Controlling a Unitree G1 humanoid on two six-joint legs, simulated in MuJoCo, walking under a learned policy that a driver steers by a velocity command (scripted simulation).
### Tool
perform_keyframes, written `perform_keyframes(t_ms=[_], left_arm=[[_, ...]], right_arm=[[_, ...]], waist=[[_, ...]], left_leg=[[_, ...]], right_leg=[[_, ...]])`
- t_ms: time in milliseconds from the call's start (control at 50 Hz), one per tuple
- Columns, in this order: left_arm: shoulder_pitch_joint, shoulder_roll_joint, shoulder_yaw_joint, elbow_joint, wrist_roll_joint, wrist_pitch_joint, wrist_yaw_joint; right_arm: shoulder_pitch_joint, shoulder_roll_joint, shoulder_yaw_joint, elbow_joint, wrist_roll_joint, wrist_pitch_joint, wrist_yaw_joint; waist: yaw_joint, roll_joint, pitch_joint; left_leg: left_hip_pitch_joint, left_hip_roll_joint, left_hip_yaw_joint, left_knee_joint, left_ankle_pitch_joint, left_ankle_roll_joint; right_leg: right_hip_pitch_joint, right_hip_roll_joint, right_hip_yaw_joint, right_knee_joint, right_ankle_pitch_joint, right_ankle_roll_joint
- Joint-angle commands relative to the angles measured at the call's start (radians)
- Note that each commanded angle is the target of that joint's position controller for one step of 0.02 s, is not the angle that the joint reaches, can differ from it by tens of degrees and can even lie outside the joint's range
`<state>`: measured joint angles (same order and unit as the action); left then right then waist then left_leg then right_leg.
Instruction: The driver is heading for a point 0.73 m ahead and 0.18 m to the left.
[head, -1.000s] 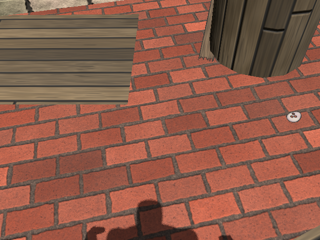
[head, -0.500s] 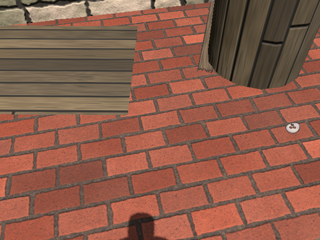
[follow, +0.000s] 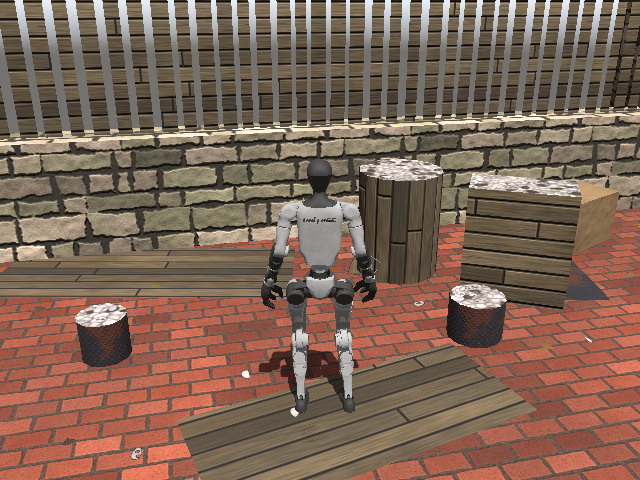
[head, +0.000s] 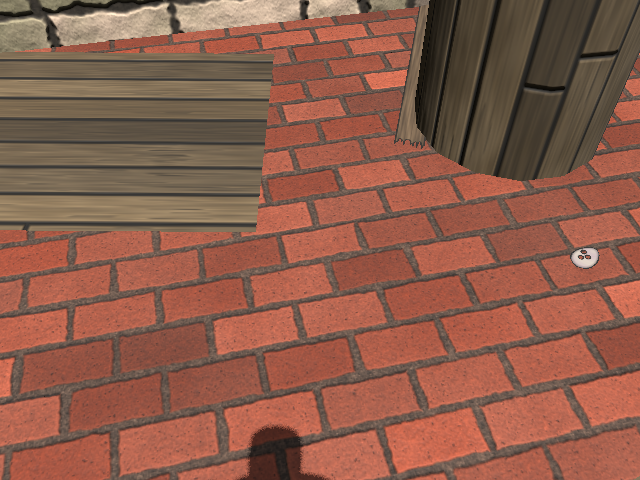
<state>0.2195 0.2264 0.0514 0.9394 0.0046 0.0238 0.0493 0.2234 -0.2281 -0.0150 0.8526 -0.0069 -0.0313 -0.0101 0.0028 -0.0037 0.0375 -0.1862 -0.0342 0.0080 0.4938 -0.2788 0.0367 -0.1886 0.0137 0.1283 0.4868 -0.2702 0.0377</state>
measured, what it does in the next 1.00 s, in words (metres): walks ahead: right foot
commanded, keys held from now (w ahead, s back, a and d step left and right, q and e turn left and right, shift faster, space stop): no key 0.24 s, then w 0.32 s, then w+q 0.44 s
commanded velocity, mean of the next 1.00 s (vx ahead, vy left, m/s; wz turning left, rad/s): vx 0.27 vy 0.00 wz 0.14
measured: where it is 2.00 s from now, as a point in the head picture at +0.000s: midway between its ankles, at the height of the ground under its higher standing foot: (290, 401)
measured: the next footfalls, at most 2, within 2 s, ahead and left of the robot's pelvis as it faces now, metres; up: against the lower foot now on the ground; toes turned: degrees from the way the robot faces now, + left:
right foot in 0.58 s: +0.11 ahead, -0.15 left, +0.00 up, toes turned -1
left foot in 1.06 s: +0.44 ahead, +0.09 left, +0.00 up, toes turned +16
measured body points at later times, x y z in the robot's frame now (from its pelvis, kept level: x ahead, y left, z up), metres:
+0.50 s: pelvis +0.04 -0.02 +0.01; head +0.04 -0.03 +0.46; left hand +0.10 +0.25 -0.12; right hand +0.04 -0.29 -0.14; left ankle -0.01 +0.10 -0.74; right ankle +0.04 -0.15 -0.71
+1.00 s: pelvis +0.24 -0.05 -0.01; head +0.27 -0.04 +0.44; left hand +0.14 +0.19 -0.15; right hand +0.48 -0.23 -0.12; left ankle +0.41 +0.10 -0.71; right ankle +0.08 -0.15 -0.74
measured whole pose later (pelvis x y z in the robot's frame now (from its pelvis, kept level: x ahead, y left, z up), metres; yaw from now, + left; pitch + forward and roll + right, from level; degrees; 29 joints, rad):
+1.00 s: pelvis +0.24 -0.05 -0.01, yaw +11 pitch +2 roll -1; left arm 0.42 0.22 0.03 1.04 0.00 -0.08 0.03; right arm 0.05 -0.23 -0.03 0.78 0.03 -0.05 0.06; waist 0.07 0.02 0.03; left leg -0.65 0.04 0.05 0.64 0.00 0.08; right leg 0.18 0.03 -0.22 0.19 -0.39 -0.01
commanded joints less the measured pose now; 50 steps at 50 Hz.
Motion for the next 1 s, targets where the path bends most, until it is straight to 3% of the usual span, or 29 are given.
perform_keyframes(t_ms=[20, 240, 280, 300, 320, 340, 380, 440, 500, 540, 560, 580, 600, 620, 640, 680, 720, 800, 880, 940, 960, 1000], left_arm=[[0.013, 0.105, 0.021, -0.012, 0.0, -0.011, 0.005], [0.028, 0.101, 0.014, 0.075, -0.003, -0.016, 0.009], [0.044, 0.083, 0.009, 0.093, -0.008, -0.015, 0.01], [0.029, 0.086, 0.009, 0.086, -0.013, -0.019, 0.01], [-0.003, 0.088, 0.008, 0.066, -0.015, -0.03, 0.007], [-0.045, 0.092, 0.006, 0.042, -0.019, -0.047, 0.0], [-0.074, 0.102, 0.011, 0.026, -0.029, -0.076, -0.018], [-0.065, 0.098, 0.014, 0.032, -0.035, -0.107, -0.038], [-0.019, 0.07, 0.01, 0.058, -0.03, -0.12, -0.051], [0.106, 0.082, 0.022, 0.111, -0.031, -0.112, -0.05], [0.18, 0.097, 0.029, 0.132, -0.035, -0.108, -0.045], [0.278, 0.167, 0.045, 0.137, -0.029, -0.11, -0.034], [0.366, 0.294, 0.066, 0.144, -0.013, -0.119, -0.044], [0.3, 0.23, 0.047, 0.136, -0.001, -0.138, -0.05], [0.208, 0.167, 0.028, 0.102, -0.007, -0.151, -0.054], [0.097, 0.119, 0.008, 0.068, -0.014, -0.155, -0.061], [0.117, 0.093, -0.001, 0.074, 0.005, -0.149, -0.057], [0.155, 0.121, 0.0, 0.077, 0.02, -0.146, -0.037], [0.18, 0.143, -0.002, 0.066, 0.008, -0.14, -0.019], [0.23, 0.153, 0.002, 0.074, -0.004, -0.123, -0.016], [0.229, 0.162, 0.005, 0.07, -0.005, -0.115, -0.015], [0.203, 0.193, 0.014, 0.048, -0.005, -0.099, -0.009]], right_arm=[[0.003, -0.112, -0.024, -0.026, 0.002, -0.011, -0.004], [0.021, -0.116, -0.018, 0.053, 0.005, -0.004, -0.009], [0.042, -0.129, -0.023, 0.074, 0.009, 0.001, -0.014], [0.055, -0.167, -0.034, 0.078, 0.017, 0.005, -0.017], [0.086, -0.197, -0.043, 0.085, 0.022, 0.006, -0.021], [0.106, -0.224, -0.053, 0.089, 0.025, 0.002, -0.024], [0.118, -0.22, -0.058, 0.088, 0.014, -0.02, -0.025], [0.076, -0.195, -0.057, 0.065, 0.033, -0.032, -0.02], [0.057, -0.221, -0.064, 0.065, 0.045, -0.021, -0.015], [0.06, -0.201, -0.058, 0.067, 0.045, -0.013, -0.01], [0.05, -0.161, -0.043, 0.063, 0.039, -0.017, -0.006], [0.022, -0.078, -0.017, 0.042, 0.025, -0.024, 0.006], [0.018, -0.042, -0.011, -0.007, 0.033, -0.045, 0.002], [0.001, -0.119, -0.027, -0.011, 0.062, -0.058, 0.0], [0.004, -0.151, -0.036, -0.011, 0.075, -0.064, 0.005], [0.024, -0.155, -0.047, 0.014, 0.052, -0.063, 0.006], [0.03, -0.128, -0.049, 0.027, 0.042, -0.051, 0.018], [-0.055, -0.083, -0.042, -0.022, 0.039, -0.033, 0.027], [-0.203, -0.051, -0.024, -0.095, 0.03, -0.035, 0.045], [-0.28, -0.039, -0.017, -0.144, 0.032, -0.037, 0.068], [-0.29, -0.043, -0.018, -0.159, 0.033, -0.039, 0.077], [-0.263, -0.072, -0.032, -0.175, 0.035, -0.039, 0.09]], waist=[[0.0, 0.009, -0.015], [-0.004, 0.01, -0.006], [-0.011, 0.042, -0.014], [-0.024, 0.093, 0.01], [-0.039, 0.146, 0.04], [-0.053, 0.173, 0.085], [-0.057, 0.15, 0.128], [-0.032, 0.087, 0.083], [0.005, 0.107, 0.027], [0.058, 0.083, -0.002], [0.095, 0.053, -0.015], [0.136, -0.134, -0.036], [0.135, -0.307, -0.068], [0.108, -0.17, -0.005], [0.07, -0.135, 0.063], [0.021, -0.109, 0.079], [0.019, -0.116, 0.056], [0.031, -0.062, 0.072], [0.065, -0.052, 0.098], [0.075, -0.035, 0.117], [0.066, -0.039, 0.112], [0.019, -0.078, 0.054]], left_leg=[[-0.022, 0.083, -0.093, -0.123, 0.112, 0.018], [-0.006, 0.079, -0.095, -0.141, 0.126, 0.024], [-0.002, 0.078, -0.117, -0.184, -0.165, 0.045], [-0.002, 0.117, -0.187, -0.228, -0.349, 0.081], [0.009, 0.21, -0.316, -0.298, -0.503, 0.134], [-0.015, 0.309, -0.446, -0.362, -0.557, 0.191], [0.027, 0.39, -0.541, -0.405, -0.459, 0.248], [0.097, 0.325, -0.388, -0.385, -0.259, 0.189], [-0.034, 0.226, -0.211, -0.329, -0.148, 0.158], [-0.171, 0.188, -0.169, -0.232, -0.181, 0.138], [-0.243, 0.158, -0.136, -0.13, -0.168, 0.11], [-0.373, 0.065, -0.035, 0.206, -0.14, 0.04], [-0.579, -0.042, -0.032, 0.49, -0.291, 0.02], [-0.651, 0.023, -0.152, 0.657, -0.265, 0.043], [-0.698, 0.062, -0.184, 0.688, -0.151, 0.066], [-0.652, 0.106, -0.184, 0.631, 0.016, 0.062], [-0.578, 0.115, -0.147, 0.596, 0.129, 0.041], [-0.6, 0.108, -0.116, 0.477, 0.258, -0.004], [-0.531, 0.105, -0.012, 0.246, 0.377, -0.007], [-0.545, 0.094, 0.034, 0.154, 0.336, 0.026], [-0.533, 0.083, 0.052, 0.135, 0.302, 0.041], [-0.439, 0.032, 0.105, 0.133, 0.212, 0.081]], right_leg=[[0.012, -0.029, 0.017, -0.056, 0.189, -0.015], [0.006, -0.028, 0.002, -0.077, 0.183, -0.01], [-0.019, 0.014, -0.052, -0.031, -0.005, -0.017], [-0.089, 0.043, -0.095, 0.047, -0.126, -0.022], [-0.184, 0.041, -0.12, 0.135, -0.176, -0.029], [-0.247, 0.001, -0.119, 0.228, -0.173, -0.038], [-0.392, -0.069, -0.075, 0.41, -0.233, -0.058], [-0.388, -0.102, -0.095, 0.303, -0.185, -0.077], [-0.102, -0.036, -0.187, 0.073, -0.013, -0.057], [0.122, 0.019, -0.232, 0.001, 0.079, -0.044], [0.224, -0.004, -0.189, -0.031, 0.046, -0.057], [0.328, -0.204, 0.093, -0.171, -0.116, -0.118], [0.395, -0.419, 0.519, -0.32, -0.332, -0.27], [0.312, -0.454, 0.57, -0.346, -0.486, -0.309], [0.269, -0.409, 0.454, -0.352, -0.452, -0.261], [0.216, -0.319, 0.21, -0.362, -0.164, -0.176], [0.182, -0.247, 0.017, -0.356, 0.085, -0.132], [0.142, -0.228, -0.134, -0.379, 0.307, -0.157], [0.131, -0.224, -0.242, -0.409, 0.367, -0.146], [0.237, -0.259, -0.285, -0.359, 0.485, -0.145], [0.273, -0.271, -0.299, -0.324, 0.578, -0.143], [0.329, -0.287, -0.328, -0.2, 0.94, -0.134]])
